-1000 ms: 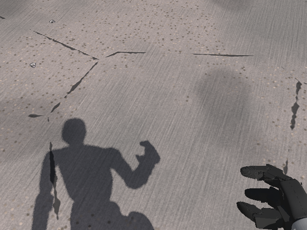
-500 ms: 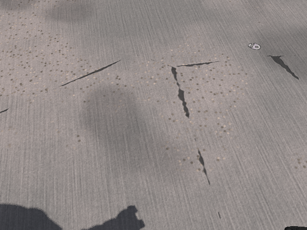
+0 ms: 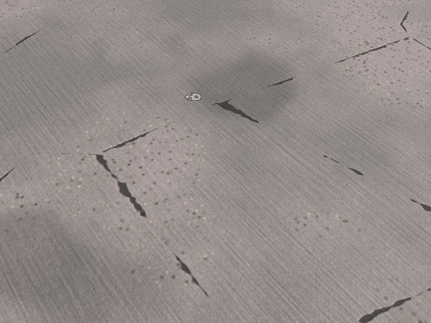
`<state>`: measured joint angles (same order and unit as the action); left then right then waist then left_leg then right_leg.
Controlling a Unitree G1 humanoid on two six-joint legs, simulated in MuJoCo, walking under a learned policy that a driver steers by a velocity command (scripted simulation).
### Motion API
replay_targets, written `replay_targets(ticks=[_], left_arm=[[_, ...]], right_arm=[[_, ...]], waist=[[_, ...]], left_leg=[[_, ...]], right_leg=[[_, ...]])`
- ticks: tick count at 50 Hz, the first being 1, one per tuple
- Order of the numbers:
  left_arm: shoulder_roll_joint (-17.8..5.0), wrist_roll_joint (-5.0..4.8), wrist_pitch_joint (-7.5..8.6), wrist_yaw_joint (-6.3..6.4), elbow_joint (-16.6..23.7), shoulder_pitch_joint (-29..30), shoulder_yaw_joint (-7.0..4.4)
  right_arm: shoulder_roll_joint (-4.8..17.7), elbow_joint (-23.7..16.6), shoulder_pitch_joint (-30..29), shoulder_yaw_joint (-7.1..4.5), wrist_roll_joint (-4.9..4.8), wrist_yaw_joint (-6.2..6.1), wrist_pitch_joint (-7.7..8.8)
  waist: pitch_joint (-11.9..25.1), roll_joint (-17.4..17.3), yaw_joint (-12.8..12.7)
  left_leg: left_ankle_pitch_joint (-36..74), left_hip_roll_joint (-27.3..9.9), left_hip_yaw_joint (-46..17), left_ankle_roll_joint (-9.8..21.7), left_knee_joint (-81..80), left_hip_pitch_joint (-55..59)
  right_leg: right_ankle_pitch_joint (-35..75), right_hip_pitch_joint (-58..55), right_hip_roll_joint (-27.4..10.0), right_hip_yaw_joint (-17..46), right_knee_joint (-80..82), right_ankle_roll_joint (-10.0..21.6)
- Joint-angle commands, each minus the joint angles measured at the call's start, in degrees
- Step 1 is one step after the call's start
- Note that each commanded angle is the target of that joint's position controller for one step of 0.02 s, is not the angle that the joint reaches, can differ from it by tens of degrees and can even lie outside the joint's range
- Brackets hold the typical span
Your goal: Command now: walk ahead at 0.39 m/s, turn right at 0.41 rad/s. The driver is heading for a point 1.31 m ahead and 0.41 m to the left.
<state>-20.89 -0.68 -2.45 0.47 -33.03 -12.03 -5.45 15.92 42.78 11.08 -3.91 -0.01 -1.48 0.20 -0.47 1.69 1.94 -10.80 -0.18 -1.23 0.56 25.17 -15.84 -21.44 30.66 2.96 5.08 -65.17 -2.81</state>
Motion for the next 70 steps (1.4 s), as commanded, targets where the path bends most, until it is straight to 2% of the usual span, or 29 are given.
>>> replay_targets(ticks=[1,6,7,9,10,11,12,13,17,21,27,29,31,32,33,34,37,40,44,50,52,53,54,55,56,58,61,65,70], left_arm=[[-2.2,-0.21,2.27,-0.40,4.9,3.2,0.38],[-0.6,-0.37,4.93,-0.46,3.2,1.7,1.52],[-1.0,4.15,3.12,-2.33,2.1,0.7,2.00],[0.6,3.26,2.96,-2.15,-0.9,-5.6,2.28],[-0.6,2.84,3.61,-1.94,-3.2,-12.4,1.87],[-4.8,3.37,4.39,-1.73,-3.4,-19.5,1.50],[-12.4,3.37,4.35,-0.63,-2.0,-17.0,-0.68],[-10.1,3.16,4.55,-0.18,-3.0,-15.8,-0.64],[-3.8,2.35,6.44,-0.78,-3.7,-9.1,1.78],[-3.9,2.73,7.90,-1.00,-6.7,-12.1,1.44],[-3.5,2.59,8.96,-0.38,-11.0,-13.1,1.81],[-6.2,3.42,8.37,0.39,-12.3,-14.4,1.35],[-9.1,4.26,6.41,1.25,-12.0,-13.2,0.54],[-9.0,3.95,6.57,1.49,-11.0,-11.6,0.71],[-1.0,2.02,7.91,-0.53,-6.1,-12.2,2.79],[-3.3,2.99,9.25,-0.92,-4.4,-7.5,2.96],[-1.6,3.95,9.93,-0.74,-2.5,-0.1,4.11],[-1.3,5.49,6.16,-1.13,-2.5,-2.1,4.60],[0.7,3.98,5.68,-2.26,2.6,11.3,5.89],[-2.2,2.53,6.74,-1.90,3.0,13.0,4.98],[-6.8,2.25,6.92,-0.37,-0.9,-1.8,2.71],[-9.4,2.62,7.10,1.02,-3.4,-14.0,1.32],[-13.6,5.01,7.44,2.15,-4.5,-22.3,0.01],[-15.8,5.09,7.00,1.41,-3.6,-14.8,-0.64],[-8.8,4.37,6.63,1.13,-2.0,-6.8,0.23],[-2.7,4.28,6.32,0.53,-4.1,-6.3,1.76],[-0.8,2.79,7.90,0.15,-8.8,-8.7,2.37],[0.3,2.28,9.64,-0.93,-11.4,-9.0,2.76],[-3.9,2.68,10.20,-0.99,-15.1,-13.8,2.53]], right_arm=[[10.2,-3.2,2.5,-2.20,-0.30,0.01,1.62],[11.9,-3.2,2.1,-2.41,-1.56,0.71,2.67],[12.3,-1.2,5.5,-2.84,2.77,2.41,1.21],[9.6,-1.7,2.9,-2.34,1.70,2.90,0.20],[5.8,-3.0,0.7,-1.26,2.03,2.99,0.48],[-0.8,-6.2,-3.4,0.73,2.35,3.33,0.96],[1.0,-10.6,-8.1,0.60,1.98,3.30,1.82],[4.8,-11.8,-12.8,-0.16,2.53,3.38,2.14],[7.4,-7.0,-3.6,-1.03,2.33,5.61,1.63],[4.8,-8.1,-7.9,-0.18,1.28,6.28,0.82],[3.1,-10.4,-14.7,1.50,1.86,7.52,0.82],[4.2,-9.7,-11.0,1.30,1.72,6.46,0.57],[8.5,-4.8,7.6,-0.51,1.49,5.23,1.07],[12.3,-1.5,19.0,-2.22,2.31,4.38,1.21],[20.2,-1.9,16.7,-4.68,1.91,3.55,0.27],[20.1,-3.6,14.8,-4.73,0.77,3.75,0.11],[13.7,-0.2,12.5,-3.26,0.61,2.34,1.24],[10.3,-1.6,7.5,-1.68,0.61,2.13,2.44],[11.4,-1.8,8.8,-2.22,0.23,2.36,3.53],[14.4,-0.8,11.6,-3.54,-0.52,1.73,3.84],[17.6,-0.8,9.5,-4.12,0.25,1.82,3.81],[15.5,-1.2,7.2,-3.52,0.74,2.10,4.44],[5.1,-3.3,8.8,-0.90,-0.11,1.87,5.08],[3.8,-6.3,14.1,0.59,-2.01,1.98,4.65],[8.4,-4.1,9.0,0.15,-0.08,1.59,3.44],[9.3,-3.8,1.5,-0.23,1.78,3.15,2.25],[5.5,-6.8,-0.7,0.80,2.10,5.33,-0.04],[3.7,-10.7,-7.9,2.26,2.22,6.31,-0.57],[2.7,-12.1,-15.8,4.06,2.04,7.24,0.64]], waist=[[2.8,-11.0,1.8],[-0.3,-13.1,0.1],[0.5,-10.7,0.3],[-1.3,-6.7,-4.5],[0.2,-1.6,-8.0],[2.9,11.0,-11.2],[-1.4,10.3,-10.5],[-4.7,3.4,-10.3],[-4.2,5.2,-3.5],[-7.4,4.5,-4.4],[-9.1,1.7,-5.0],[-3.3,5.2,-2.6],[8.2,7.6,6.5],[13.3,3.9,11.9],[17.2,-17.6,5.4],[21.8,-9.5,6.2],[1.4,3.4,0.7],[-2.5,-1.0,-4.1],[-7.9,-3.0,-1.0],[-1.5,-4.6,0.6],[8.4,-2.5,-7.7],[13.9,-1.7,-13.9],[20.8,12.5,-13.9],[24.5,25.4,-6.4],[14.2,12.6,-6.4],[4.0,-0.1,-7.0],[-0.3,5.1,-3.8],[-4.5,1.7,-1.9],[-9.4,0.9,-2.5]], left_leg=[[-26.5,-13.5,-18.9,9.6,-15.4,10.6],[-19.6,-13.1,-12.3,9.2,-16.5,-0.3],[-21.4,-10.7,-8.2,8.1,-14.6,-1.0],[-24.4,-7.5,-3.9,6.4,-6.2,-12.0],[-22.9,-4.8,-0.9,4.7,4.6,-22.4],[-24.4,-0.7,3.8,2.4,27.7,-31.5],[-16.7,0.2,1.2,2.2,33.5,-45.1],[-9.9,-4.6,-2.2,1.9,37.2,-48.2],[0.0,-5.4,-0.2,-1.1,34.5,-35.8],[7.4,-1.8,-3.4,-0.1,28.9,-34.8],[9.2,-1.0,7.6,6.5,15.2,-23.2],[1.9,4.3,12.3,9.4,15.6,-15.8],[-6.7,9.3,12.5,12.3,15.1,3.5],[-9.0,6.6,4.8,13.9,11.3,22.1],[-28.1,-10.4,-30.8,22.7,1.6,40.3],[-30.3,-14.6,-49.8,25.0,-8.1,41.7],[-9.4,-8.0,-28.3,17.3,-9.6,15.9],[-13.3,-3.2,-23.6,18.6,-14.4,-0.4],[-6.6,0.9,-20.0,16.4,-19.3,-9.7],[23.5,-2.3,-22.8,10.8,-9.9,5.1],[37.7,-0.2,-20.7,8.1,9.1,7.0],[32.4,2.3,-18.7,6.9,25.1,-1.0],[-7.3,7.8,-13.1,6.7,46.2,-15.6],[-17.9,7.9,-7.8,6.3,56.0,-25.7],[-10.0,2.7,-6.3,6.6,57.2,-28.7],[-4.9,-1.8,-4.4,5.6,51.4,-26.1],[-3.8,-4.9,-3.7,4.7,49.8,-27.3],[4.5,-4.5,-1.7,4.6,42.8,-28.8],[10.5,0.4,7.7,8.0,18.8,-16.5]], right_leg=[[-0.2,7.7,-2.4,-2.6,6.2,0.3],[-1.3,-9.8,-2.7,-7.2,27.1,3.1],[-5.1,-14.8,0.8,-10.0,33.1,4.4],[5.5,-29.2,2.6,-13.3,42.0,6.0],[1.4,-40.8,-1.5,-7.1,41.8,6.8],[-18.7,-44.4,-18.4,15.6,50.0,8.4],[-27.4,-40.8,-27.6,35.2,56.9,15.5],[-27.8,-38.3,-26.9,35.0,56.9,17.4],[-12.4,-29.4,-15.6,14.3,60.1,13.9],[0.7,-28.7,-15.4,2.3,62.6,11.6],[30.8,-32.6,-15.6,-12.2,64.0,8.9],[70.2,-39.0,-16.5,-15.5,51.5,7.7],[86.2,-37.4,-17.3,-16.4,24.1,7.1],[73.4,-23.5,-15.5,-16.4,5.4,6.3],[14.3,5.6,-2.4,-14.1,-20.4,1.7],[0.3,14.6,0.5,-1.2,-27.3,3.2],[4.2,11.0,-9.1,0.6,-11.5,4.0],[-0.3,5.2,-10.1,-0.9,-3.8,1.0],[16.5,1.0,-9.2,-4.9,17.1,-1.5],[24.4,-12.0,-4.1,-3.4,34.6,0.8],[12.9,-28.7,-1.5,-4.7,34.2,2.0],[6.3,-43.1,-6.1,-1.7,32.0,3.1],[-19.5,-57.1,-22.9,18.7,37.4,5.4],[-31.1,-55.9,-31.9,49.2,51.5,9.3],[-33.4,-46.5,-28.1,42.1,51.9,9.7],[-6.9,-34.7,-22.3,19.3,49.6,7.5],[2.7,-28.4,-20.1,8.1,52.9,6.8],[21.0,-24.4,-17.0,-6.9,56.6,5.8],[46.6,-23.5,-15.6,-16.9,62.1,5.8]])
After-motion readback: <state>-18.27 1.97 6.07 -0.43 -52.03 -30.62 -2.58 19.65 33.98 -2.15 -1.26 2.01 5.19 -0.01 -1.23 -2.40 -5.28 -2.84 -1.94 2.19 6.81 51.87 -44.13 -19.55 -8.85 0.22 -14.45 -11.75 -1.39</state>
